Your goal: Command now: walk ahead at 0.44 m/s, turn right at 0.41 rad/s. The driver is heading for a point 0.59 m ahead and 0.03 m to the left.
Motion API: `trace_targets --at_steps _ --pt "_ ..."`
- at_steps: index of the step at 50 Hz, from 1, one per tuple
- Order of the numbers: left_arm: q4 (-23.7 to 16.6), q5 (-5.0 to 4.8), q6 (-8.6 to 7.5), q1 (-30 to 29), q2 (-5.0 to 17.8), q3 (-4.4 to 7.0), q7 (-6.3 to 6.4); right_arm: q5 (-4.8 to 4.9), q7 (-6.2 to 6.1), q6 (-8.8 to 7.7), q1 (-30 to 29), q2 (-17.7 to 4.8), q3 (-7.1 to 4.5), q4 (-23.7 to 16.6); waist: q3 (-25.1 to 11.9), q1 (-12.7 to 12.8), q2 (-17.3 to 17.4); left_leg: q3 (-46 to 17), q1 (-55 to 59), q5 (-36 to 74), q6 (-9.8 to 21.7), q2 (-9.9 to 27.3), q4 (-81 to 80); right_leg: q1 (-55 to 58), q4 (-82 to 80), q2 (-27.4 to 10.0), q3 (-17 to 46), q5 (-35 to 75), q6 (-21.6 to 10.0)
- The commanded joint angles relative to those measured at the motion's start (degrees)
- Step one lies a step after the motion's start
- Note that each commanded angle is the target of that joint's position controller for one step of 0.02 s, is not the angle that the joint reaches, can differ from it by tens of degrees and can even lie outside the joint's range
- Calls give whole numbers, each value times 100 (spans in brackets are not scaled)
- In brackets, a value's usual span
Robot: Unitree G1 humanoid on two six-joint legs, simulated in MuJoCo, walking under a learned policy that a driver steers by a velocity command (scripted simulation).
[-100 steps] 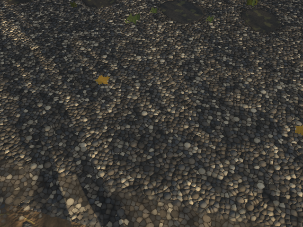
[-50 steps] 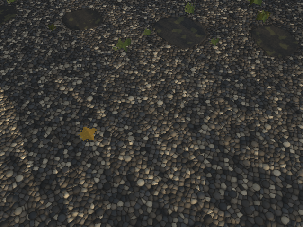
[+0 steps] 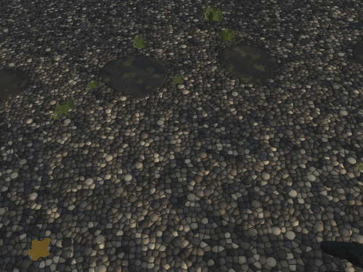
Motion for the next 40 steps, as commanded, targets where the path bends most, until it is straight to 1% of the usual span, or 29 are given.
trace_targets --at_steps 1,3,4,5,6,7,8,9,10,11,12,13,14,15,17,19,22,26,29,30,31,32,33,34,35,36,37,38,40 --pt "-123 -12 -35 370 854 206 33 20 101 -169 -1014 -287 31 -664 399 145 -770 212 -85 139 65 -137 -334 -26 -258 -1450 994 1641 -595" --pt "-95 10 0 425 891 223 49 33 145 -217 -963 -391 22 -716 400 81 -880 299 136 -153 198 -184 -491 225 -69 -1580 1063 2156 -550" --pt "-104 18 21 392 936 240 51 37 149 -233 -811 -474 -2 -706 341 -17 -983 378 408 -379 294 -245 -549 309 97 -1605 1048 2714 -501" --pt "-140 29 36 321 992 253 44 24 134 -248 -467 -616 -61 -647 126 -207 -1094 527 958 -581 430 -394 -611 366 463 -1536 970 3804 -431" --pt "-187 51 46 220 967 235 26 3 99 -252 230 -813 -161 -471 -343 -557 -1111 588 1955 -498 652 -444 -685 274 1188 -1299 766 4758 -302" --pt "-340 118 31 -44 900 181 -4 -72 60 -245 1346 -1035 -233 -280 -1145 -1098 -1028 -9 3656 -404 1052 160 -335 -564 2436 -1082 637 4411 -142" --pt "-345 136 -41 610 407 44 -39 -130 29 -191 2370 -1496 -366 -94 -2232 -1087 286 -2144 6029 -962 1872 1534 -302 -2496 4588 -282 230 2016 263" --pt "-239 -35 -113 862 393 2 -52 -20 94 -140 2649 -1134 -281 171 -2478 -1037 1402 -4007 6450 -2027 2196 2204 -1285 -3649 5733 85 291 -1484 362" --pt "-365 -148 -166 257 969 135 -57 84 87 -117 2196 -768 -172 100 -1315 -1052 765 -3531 5554 -2815 1876 1954 -1534 -4213 6115 -308 359 -1259 295" --pt "-536 -145 -194 -343 1030 138 -63 50 59 -71 1697 -596 -107 -6 -575 -936 247 -2695 4538 -2651 1658 1715 -1706 -4205 5964 -604 84 -736 249" --pt "-612 -47 -205 -641 924 134 -65 -21 73 -53 1386 -482 -50 -23 -57 -734 -74 -2134 3621 -2093 1586 1474 -1938 -4039 5587 -825 -116 -412 248" --pt "-611 32 -183 -619 880 169 -58 -92 79 -71 1236 -381 -5 -41 14 -541 27 -1759 3138 -1683 1507 1280 -2073 -3726 5249 -1023 -143 -197 245" --pt "-586 32 -146 -479 747 157 -64 -113 87 -72 1194 -370 8 -23 26 -409 152 -1504 2827 -1490 1488 1145 -2218 -3472 5066 -1112 -189 -123 259" --pt "-567 22 -115 -401 609 130 -66 -86 92 -81 1224 -382 6 13 29 -350 232 -1286 2634 -1332 1516 1077 -2342 -3374 4865 -1164 -263 -87 285" --pt "-679 69 -89 -622 507 89 -60 -50 70 -103 1353 -566 -32 94 139 -342 224 -948 2445 -932 1602 1071 -2537 -3535 4373 -1260 -388 247 390" --pt "-823 119 -110 -1052 487 49 -76 -28 28 -81 1494 -728 -73 150 204 -434 137 -610 2432 -598 1566 986 -2615 -3634 3611 -1293 -476 939 471" --pt "-993 110 -171 -1737 387 -30 -143 43 -16 -23 1777 -831 -84 237 272 -662 91 -75 2371 -266 1348 729 -2564 -3237 2339 -1078 -714 1935 504" --pt "-1251 28 -195 -2426 484 -53 -248 112 -23 64 2325 -930 -87 440 346 -894 114 -130 3005 -343 1261 989 -2307 -3183 1633 -895 -767 2062 454" --pt "-1361 19 -226 -2454 697 2 -322 111 -42 179 2388 -1046 -114 499 261 -728 233 -236 3609 241 1109 1254 -1849 -2965 1314 -763 -811 1401 245" --pt "-1292 27 -239 -2118 821 65 -324 111 -52 216 2301 -1098 -119 485 58 -482 285 -127 3669 1067 1016 1189 -1400 -2423 1168 -616 -949 1268 136" --pt "-1059 78 -245 -1339 1070 198 -295 84 -69 255 2274 -1005 -74 468 -410 -94 218 119 3530 1966 832 877 -391 -1327 1019 -477 -1051 1440 -38" --pt "-882 194 -250 -368 1489 320 -245 -37 -97 250 2272 -784 33 313 -1275 263 -126 377 2616 1170 552 543 1164 350 1372 -1270 -311 2576 -389" --pt "-782 270 -197 7 1996 419 -240 -70 -68 146 3044 -120 252 261 -2161 12 -1624 584 326 -2160 82 -422 3456 2472 1185 -2790 2110 3124 -1409" --pt "-770 185 -148 142 1482 284 -254 -12 -51 56 2968 -552 149 419 -2556 161 -1480 -257 -26 -3911 45 -456 4232 2406 785 -2890 2800 3732 -1503" --pt "-821 161 -129 -310 1235 181 -251 131 -38 34 2538 -888 48 281 -1703 89 -1137 -265 -370 -3747 72 -179 4487 1706 829 -2675 1773 4273 -1274" --pt "-883 149 -124 -749 1049 118 -249 120 -63 58 2182 -819 70 206 -1194 -80 -733 -55 -346 -3396 65 102 4199 952 775 -2383 1050 4651 -1091" --pt "-884 147 -128 -1099 888 75 -264 37 -99 118 1980 -759 54 169 -777 -245 -488 53 -214 -3108 34 268 3773 236 564 -2142 647 4622 -965" --pt "-877 177 -148 -1302 791 43 -268 9 -127 218 2026 -703 32 172 -657 -458 -592 46 218 -2893 30 417 3451 -321 352 -1987 374 4553 -870" --pt "-791 252 -201 -1520 749 34 -278 -16 -158 389 2262 -421 81 243 -641 -713 -672 110 954 -2519 -49 402 2931 -1060 75 -1840 -21 4797 -911"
